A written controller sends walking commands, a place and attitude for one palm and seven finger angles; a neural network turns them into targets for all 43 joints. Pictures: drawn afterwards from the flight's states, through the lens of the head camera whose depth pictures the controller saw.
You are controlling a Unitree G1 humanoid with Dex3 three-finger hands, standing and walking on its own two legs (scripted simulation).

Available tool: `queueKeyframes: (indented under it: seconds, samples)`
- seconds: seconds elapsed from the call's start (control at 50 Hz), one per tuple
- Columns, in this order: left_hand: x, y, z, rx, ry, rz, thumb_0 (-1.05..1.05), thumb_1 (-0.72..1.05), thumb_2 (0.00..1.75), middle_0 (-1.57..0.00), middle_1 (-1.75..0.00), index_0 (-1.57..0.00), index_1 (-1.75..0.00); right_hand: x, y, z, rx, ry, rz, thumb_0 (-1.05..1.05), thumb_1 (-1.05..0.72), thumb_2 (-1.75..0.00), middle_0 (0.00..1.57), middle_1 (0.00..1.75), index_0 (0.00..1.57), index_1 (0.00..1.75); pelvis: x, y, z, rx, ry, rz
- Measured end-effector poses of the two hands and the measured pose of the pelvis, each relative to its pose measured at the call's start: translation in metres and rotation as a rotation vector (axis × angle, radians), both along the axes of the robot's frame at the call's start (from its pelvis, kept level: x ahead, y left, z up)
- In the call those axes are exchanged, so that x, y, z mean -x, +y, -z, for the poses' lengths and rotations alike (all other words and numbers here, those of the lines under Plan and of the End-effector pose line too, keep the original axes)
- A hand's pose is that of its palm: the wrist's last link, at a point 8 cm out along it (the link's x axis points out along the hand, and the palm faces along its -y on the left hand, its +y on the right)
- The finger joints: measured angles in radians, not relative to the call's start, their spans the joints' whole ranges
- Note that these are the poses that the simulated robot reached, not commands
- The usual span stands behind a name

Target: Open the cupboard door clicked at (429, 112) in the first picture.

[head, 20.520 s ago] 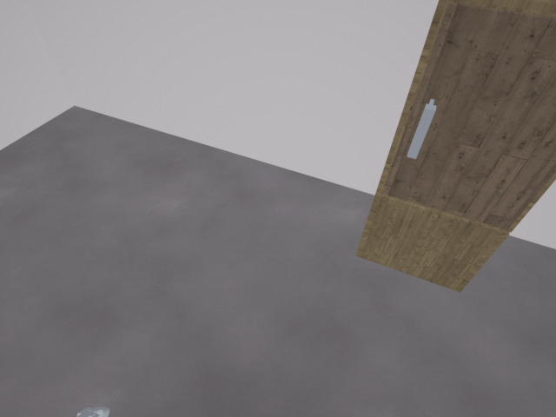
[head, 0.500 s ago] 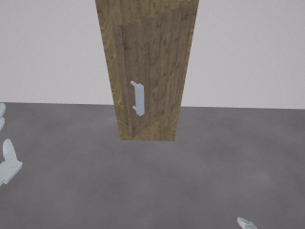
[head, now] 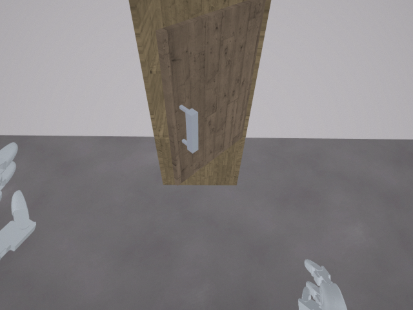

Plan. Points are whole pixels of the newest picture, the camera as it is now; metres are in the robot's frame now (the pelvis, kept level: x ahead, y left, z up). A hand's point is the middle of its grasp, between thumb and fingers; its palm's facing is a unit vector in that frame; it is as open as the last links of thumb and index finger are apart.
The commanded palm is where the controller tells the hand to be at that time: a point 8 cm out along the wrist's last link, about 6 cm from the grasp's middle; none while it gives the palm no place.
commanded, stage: stop stepping back and stand still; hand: left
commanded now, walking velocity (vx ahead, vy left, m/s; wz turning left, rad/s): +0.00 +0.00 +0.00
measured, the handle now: (187, 128) +0.64 +0.10 -0.05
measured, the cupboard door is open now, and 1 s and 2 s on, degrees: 44 44 44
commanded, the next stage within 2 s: let the arm hang, fingers relaxed in 0.42 s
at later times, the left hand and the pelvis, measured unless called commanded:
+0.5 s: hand (11, 233) +0.18 +0.29 +0.15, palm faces +0.40 -0.78 -0.48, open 7.4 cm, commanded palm none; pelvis -0.01 +0.02 +0.00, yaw +1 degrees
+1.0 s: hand out of the picture -0.11 +0.16 -0.17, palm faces +0.06 -0.98 -0.16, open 7.2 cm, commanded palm none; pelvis -0.02 +0.00 +0.00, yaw +3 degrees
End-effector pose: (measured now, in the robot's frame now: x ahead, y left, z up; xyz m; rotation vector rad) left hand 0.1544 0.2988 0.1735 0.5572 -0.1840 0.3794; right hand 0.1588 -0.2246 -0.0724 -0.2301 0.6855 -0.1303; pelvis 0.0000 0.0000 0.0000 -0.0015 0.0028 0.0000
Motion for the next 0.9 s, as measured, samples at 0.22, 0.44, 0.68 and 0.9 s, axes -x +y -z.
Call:
queueKeyframes:
  seconds: [0.22,0.44,0.68,0.9]
  samples:
    - [0.006,0.016,0.003,0.026,0.010,-0.018,0.01,0.89,0.90,-0.21,-0.30,-0.21,-0.30,0.007,0.012,-0.005,0.032,0.007,-0.012,0.01,-0.90,-0.90,0.20,0.30,0.20,0.30,0.008,0.013,-0.003,0.010,0.006,-0.011]
    - [0.011,0.023,0.005,0.022,0.041,-0.021,0.01,0.89,0.90,-0.21,-0.30,-0.21,-0.30,0.015,0.014,-0.004,0.039,0.024,-0.002,0.01,-0.90,-0.90,0.20,0.30,0.20,0.30,0.011,0.019,-0.004,0.015,0.013,-0.014]
    - [0.029,0.014,0.202,0.287,0.828,-0.110,0.00,0.90,0.90,-0.20,-0.30,-0.20,-0.29,0.034,-0.008,0.046,-0.008,0.223,-0.041,0.01,-0.90,-0.90,0.20,0.30,0.20,0.30,0.026,0.020,0.008,0.001,0.009,-0.041]
    - [0.214,-0.079,0.324,0.654,1.561,-0.241,0.01,0.96,0.90,-0.21,-0.30,-0.21,-0.30,0.158,-0.023,0.059,0.025,0.672,0.076,0.01,-0.91,-0.90,0.20,0.30,0.20,0.30,0.024,0.003,0.001,0.010,-0.022,-0.047]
